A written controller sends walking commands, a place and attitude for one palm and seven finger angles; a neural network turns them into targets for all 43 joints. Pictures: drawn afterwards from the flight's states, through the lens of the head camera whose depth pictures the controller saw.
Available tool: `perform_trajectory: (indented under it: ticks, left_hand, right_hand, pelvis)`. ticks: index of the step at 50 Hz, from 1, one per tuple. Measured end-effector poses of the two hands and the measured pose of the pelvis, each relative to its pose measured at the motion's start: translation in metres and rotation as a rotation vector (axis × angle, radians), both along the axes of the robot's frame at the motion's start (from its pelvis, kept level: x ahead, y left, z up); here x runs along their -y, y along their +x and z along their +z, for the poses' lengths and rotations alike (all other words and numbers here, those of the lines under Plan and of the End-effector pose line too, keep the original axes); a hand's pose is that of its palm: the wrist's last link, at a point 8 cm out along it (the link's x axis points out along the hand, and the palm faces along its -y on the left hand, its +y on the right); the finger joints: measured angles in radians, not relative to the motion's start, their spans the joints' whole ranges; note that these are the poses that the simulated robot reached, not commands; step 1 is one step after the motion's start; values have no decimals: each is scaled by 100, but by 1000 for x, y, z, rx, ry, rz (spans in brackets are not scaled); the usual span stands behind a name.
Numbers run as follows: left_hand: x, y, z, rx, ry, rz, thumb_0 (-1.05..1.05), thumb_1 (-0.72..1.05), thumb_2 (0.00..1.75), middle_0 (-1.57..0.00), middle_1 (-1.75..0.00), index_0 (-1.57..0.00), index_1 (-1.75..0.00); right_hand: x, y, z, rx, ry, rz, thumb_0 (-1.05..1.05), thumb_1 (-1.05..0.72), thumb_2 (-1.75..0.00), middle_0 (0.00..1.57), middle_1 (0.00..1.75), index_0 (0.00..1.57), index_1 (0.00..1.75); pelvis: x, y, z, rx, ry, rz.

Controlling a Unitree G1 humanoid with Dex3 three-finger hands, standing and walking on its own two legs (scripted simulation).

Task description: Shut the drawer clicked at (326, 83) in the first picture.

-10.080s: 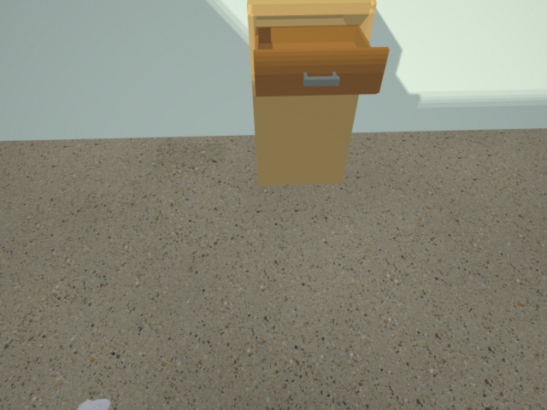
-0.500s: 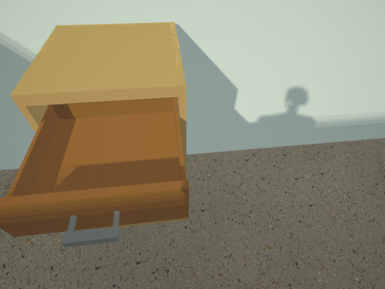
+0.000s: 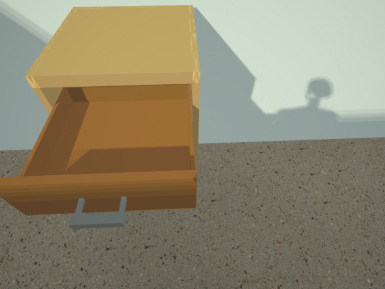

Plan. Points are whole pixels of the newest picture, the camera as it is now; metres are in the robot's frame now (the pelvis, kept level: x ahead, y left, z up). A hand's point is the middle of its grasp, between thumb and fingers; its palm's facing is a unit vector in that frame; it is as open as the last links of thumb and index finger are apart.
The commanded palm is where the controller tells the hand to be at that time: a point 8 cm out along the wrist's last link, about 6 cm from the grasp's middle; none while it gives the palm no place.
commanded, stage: come to a stop and stand still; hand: left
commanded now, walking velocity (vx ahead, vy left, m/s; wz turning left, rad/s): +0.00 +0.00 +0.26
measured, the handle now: (100, 211) +0.26 +0.21 +0.00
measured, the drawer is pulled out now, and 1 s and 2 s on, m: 0.30 0.30 0.30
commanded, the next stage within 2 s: look again from close up in 1.46 s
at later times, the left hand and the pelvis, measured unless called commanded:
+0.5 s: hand out of the picture +0.02 +0.15 -0.16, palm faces +0.07 -0.97 -0.22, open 7.3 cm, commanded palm none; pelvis +0.00 -0.03 +0.01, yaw +2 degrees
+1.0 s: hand out of the picture -0.02 +0.13 -0.17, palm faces +0.07 -0.98 -0.17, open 7.4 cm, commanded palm none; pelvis -0.01 -0.02 +0.00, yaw +3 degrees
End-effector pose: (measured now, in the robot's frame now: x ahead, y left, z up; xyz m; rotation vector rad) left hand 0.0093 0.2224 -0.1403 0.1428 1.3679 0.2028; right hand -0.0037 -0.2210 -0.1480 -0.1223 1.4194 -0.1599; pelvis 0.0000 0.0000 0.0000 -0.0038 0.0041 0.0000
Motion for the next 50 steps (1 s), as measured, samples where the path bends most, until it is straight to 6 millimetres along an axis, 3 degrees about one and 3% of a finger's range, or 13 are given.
perform_trajectory:
  ticks: [6, 12, 17, 25, 40, 50]
  left_hand:
    - [-6, 0, -10, 17, -14, 21, 0, 90, 90, -20, -30, -20, -30]
    - [-4, 11, 2, 47, -2, 13, 1, 91, 90, -20, -30, -20, -30]
    - [8, 17, 8, 94, 20, 9, 0, 91, 90, -20, -30, -20, -30]
    - [29, -1, 11, 23, 2, 7, 0, 92, 90, -20, -30, -20, -30]
    - [57, -27, 5, -50, -53, 39, 0, 91, 90, -20, -30, -20, -30]
    - [41, -36, -4, -20, -52, 15, 1, 91, 90, -20, -30, -20, -30]
  right_hand:
    - [9, 28, 6, 72, -46, 51, 0, -91, -90, 20, 30, 19, 30]
    - [12, 37, 12, 103, -40, 88, 0, -91, -90, 20, 30, 19, 30]
    - [21, 38, 4, 91, -7, 87, 0, -91, -90, 20, 30, 20, 30]
    - [35, 30, 7, 57, 3, 59, 1, -92, -90, 20, 30, 19, 30]
    - [34, 4, 10, -28, 9, 48, 0, -91, -90, 20, 30, 19, 30]
    - [24, 16, 9, 87, -16, 51, 1, -93, -90, 20, 30, 19, 30]
  pelvis:
    - [-2, -4, -4, 16, 8, 23]
    - [4, -6, 4, 14, 18, 41]
    - [19, -4, 3, 16, 32, 43]
    - [32, 5, 9, 20, 14, 40]
    - [41, 10, 12, 26, 7, 38]
    - [23, -5, 4, 34, -11, 44]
